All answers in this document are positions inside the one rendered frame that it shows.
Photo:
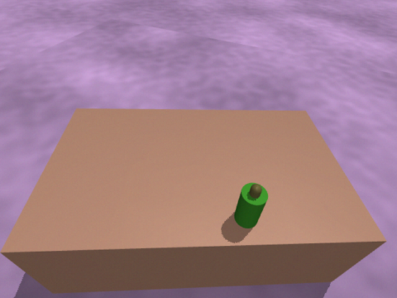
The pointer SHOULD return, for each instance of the bottle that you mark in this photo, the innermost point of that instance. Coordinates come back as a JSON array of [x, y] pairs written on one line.
[[252, 200]]

